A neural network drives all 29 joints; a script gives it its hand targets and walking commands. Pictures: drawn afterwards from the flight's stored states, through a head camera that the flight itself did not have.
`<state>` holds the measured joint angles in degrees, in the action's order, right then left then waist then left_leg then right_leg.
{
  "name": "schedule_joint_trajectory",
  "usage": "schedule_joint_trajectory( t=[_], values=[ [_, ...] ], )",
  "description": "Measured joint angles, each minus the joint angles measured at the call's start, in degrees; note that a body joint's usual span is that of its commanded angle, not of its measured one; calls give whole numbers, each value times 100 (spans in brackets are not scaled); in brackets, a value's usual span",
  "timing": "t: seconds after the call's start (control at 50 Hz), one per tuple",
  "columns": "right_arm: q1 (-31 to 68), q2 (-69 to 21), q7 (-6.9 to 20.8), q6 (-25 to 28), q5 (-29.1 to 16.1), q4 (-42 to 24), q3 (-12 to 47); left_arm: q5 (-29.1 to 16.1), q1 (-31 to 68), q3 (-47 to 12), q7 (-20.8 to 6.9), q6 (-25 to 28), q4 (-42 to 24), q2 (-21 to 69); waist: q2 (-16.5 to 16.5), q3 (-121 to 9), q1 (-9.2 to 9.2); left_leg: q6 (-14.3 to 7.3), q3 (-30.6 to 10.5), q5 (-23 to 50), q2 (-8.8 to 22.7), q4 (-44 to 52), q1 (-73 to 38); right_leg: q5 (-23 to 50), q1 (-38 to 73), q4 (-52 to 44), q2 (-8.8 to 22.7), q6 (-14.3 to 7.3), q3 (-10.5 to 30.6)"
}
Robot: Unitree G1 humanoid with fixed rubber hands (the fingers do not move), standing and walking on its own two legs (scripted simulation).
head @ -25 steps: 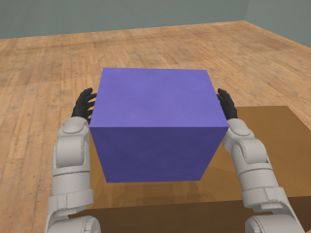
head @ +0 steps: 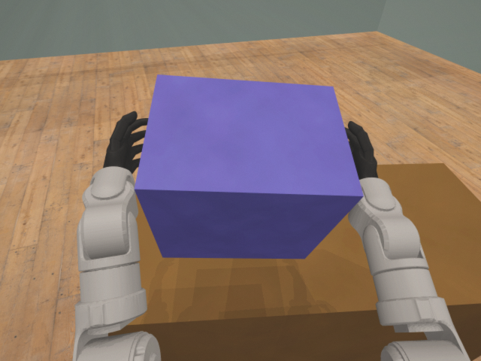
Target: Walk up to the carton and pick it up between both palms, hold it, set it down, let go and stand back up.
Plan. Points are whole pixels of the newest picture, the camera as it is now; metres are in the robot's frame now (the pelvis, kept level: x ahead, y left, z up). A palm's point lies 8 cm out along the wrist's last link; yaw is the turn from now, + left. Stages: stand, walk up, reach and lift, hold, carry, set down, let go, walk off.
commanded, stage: hold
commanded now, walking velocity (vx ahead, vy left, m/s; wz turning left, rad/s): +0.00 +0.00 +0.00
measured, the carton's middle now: (240, 179) +0.39 +0.01 +0.15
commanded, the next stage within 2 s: none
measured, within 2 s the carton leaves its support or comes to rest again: neither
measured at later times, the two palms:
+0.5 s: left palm (122, 176) +0.35 +0.19 +0.19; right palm (355, 177) +0.36 -0.17 +0.18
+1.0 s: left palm (124, 177) +0.35 +0.19 +0.19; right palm (356, 184) +0.35 -0.17 +0.17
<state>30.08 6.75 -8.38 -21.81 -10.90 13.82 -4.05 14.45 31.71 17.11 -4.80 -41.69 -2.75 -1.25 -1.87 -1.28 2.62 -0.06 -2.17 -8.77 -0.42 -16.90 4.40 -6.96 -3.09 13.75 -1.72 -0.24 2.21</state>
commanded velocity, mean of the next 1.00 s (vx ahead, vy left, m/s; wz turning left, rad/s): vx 0.00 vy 0.00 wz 0.00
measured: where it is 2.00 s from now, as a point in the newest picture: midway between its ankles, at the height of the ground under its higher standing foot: outside the picture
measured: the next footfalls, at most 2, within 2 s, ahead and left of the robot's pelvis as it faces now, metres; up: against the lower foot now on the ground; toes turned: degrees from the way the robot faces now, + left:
none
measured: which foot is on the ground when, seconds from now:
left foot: down 0.00-1.00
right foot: down 0.00-1.00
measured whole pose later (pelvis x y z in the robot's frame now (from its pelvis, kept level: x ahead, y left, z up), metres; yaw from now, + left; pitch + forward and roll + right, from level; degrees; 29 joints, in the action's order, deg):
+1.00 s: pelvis +0.00 +0.00 +0.00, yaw +0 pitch -4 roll -1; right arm 29.7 6.7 -8.3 -22.9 -11.0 16.4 -3.7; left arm 14.9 31.1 17.1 -4.8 -42.4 0.0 -1.2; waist -2.2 -0.7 2.7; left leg -0.2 -2.2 -8.5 -0.4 -16.8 4.4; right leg -6.7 -3.1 13.6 -1.7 -0.2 2.2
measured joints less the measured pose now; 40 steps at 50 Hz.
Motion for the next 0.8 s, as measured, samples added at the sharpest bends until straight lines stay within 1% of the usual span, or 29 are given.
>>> schedule_joint_trajectory(
  t=[0.04, 0.1, 0.14, 0.18, 0.22, 0.26, 0.36, 0.4, 0.44, 0.52, 0.6, 0.68, 0.72, 0.76, 0.8],
  values=[
    [141, 0, 8, 58, 25, 51, -57, -1, 134, 1, -1, 85, 85, -56, 0, -53, 0, -1, 0, -3, 0, 0, 1, -3, -1, 0, 0, 0, 0],
    [379, -1, 97, -101, 158, 410, -92, 10, 223, 2, -18, 88, 489, -164, -1, -58, 0, -16, 0, 1, -1, 1, 1, 5, -1, -3, 0, 0, 0],
    [388, -1, 113, -276, 173, 621, -78, 34, 218, 1, -71, -29, 748, -189, -17, -57, 0, -24, 0, 5, -1, 11, 1, 13, 0, -14, 0, 0, 0],
    [335, -2, 117, -396, 170, 740, -30, 39, 145, 1, -87, -149, 855, -179, -33, -36, 0, -24, 0, 6, -1, 15, 1, 14, 0, -19, 0, 0, 0],
    [259, -2, 93, -418, 129, 751, 26, 40, 54, 1, -77, -168, 858, -155, -37, 6, 0, -24, 0, 6, -1, 16, 1, 13, 0, -19, 0, 0, 0],
    [155, -1, 47, -378, 36, 649, 60, 41, -38, 1, -38, -163, 721, -100, -37, 14, 0, -16, 0, 3, -1, 16, 0, 10, 1, -19, 1, 0, 0],
    [28, 0, 13, -27, -18, 33, 41, 40, -88, 0, -15, -55, -98, -6, -29, -11, 7, 8, 0, 0, 0, 13, 0, 2, 1, -16, 1, 0, 0],
    [159, 0, 35, 14, 19, 75, -17, 38, 27, 0, -13, 17, -33, -49, -24, -30, 7, 8, 0, 2, 0, 9, 1, 4, 0, -11, 1, 0, 0],
    [282, 0, 91, -38, 110, 282, -37, 38, 74, 1, -13, 45, 193, -102, -24, -29, 6, 3, 0, 9, 0, 10, 0, 13, 0, -12, 1, 0, 0],
    [262, -1, 116, -317, 121, 637, 2, 51, 17, 1, -37, -148, 610, -110, -24, 13, 7, -8, 0, 25, -1, 15, 0, 34, 1, -18, 1, 0, 0],
    [74, -7, 104, -338, 102, 618, 49, 53, -118, 1, -10, -185, 612, -24, -24, 63, 8, -8, 0, 28, -1, 15, 0, 37, 1, -19, 1, 0, 0],
    [-21, -6, 49, -158, 85, 171, 46, 51, -116, 0, -3, -87, 156, 22, -24, 55, 8, -6, 0, 28, -1, 13, 0, 34, 2, -16, 1, 0, 0],
    [30, -5, 41, -51, 84, 52, 24, 50, -90, 0, -4, 15, 11, 11, -24, 19, 8, -6, 0, 28, -1, 13, 0, 31, 1, -16, 1, 0, 0],
    [176, -5, 76, -41, 147, 159, -25, 49, -5, 0, -3, 103, 145, -40, -24, -3, 8, -8, 0, 28, -1, 13, 0, 32, 1, -16, 1, 0, 0],
    [303, -7, 130, -94, 212, 406, -41, 49, 35, 1, -4, 123, 396, -95, -25, -2, 8, -15, 0, 30, -1, 13, 0, 37, 1, -16, 1, 0, 0]
  ],
)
